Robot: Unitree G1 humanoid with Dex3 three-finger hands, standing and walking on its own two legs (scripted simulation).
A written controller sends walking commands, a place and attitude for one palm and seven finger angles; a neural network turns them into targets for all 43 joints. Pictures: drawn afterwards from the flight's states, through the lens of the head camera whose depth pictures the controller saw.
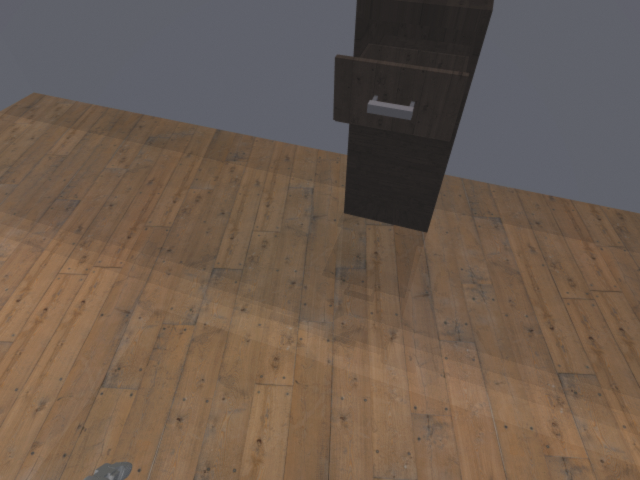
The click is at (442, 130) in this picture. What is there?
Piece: drawer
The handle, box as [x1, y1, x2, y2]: [367, 95, 414, 119]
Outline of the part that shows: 368,102 367,112 410,119 414,102 412,101 409,106 380,102 376,100 377,96 375,95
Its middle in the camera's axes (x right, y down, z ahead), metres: +0.18 -0.35 +1.01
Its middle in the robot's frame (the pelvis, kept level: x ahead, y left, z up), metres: +1.00 -0.13 -0.03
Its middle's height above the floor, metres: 0.74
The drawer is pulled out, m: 0.29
